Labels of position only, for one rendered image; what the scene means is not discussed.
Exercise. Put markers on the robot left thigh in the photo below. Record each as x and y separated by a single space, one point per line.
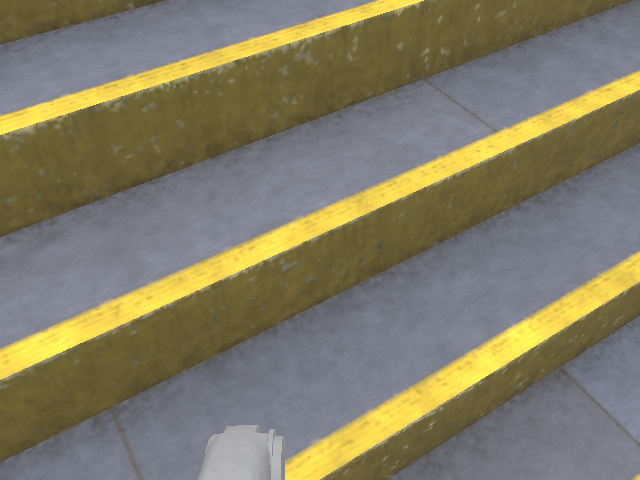
242 452

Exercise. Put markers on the robot left shin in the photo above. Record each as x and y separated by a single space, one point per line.
209 441

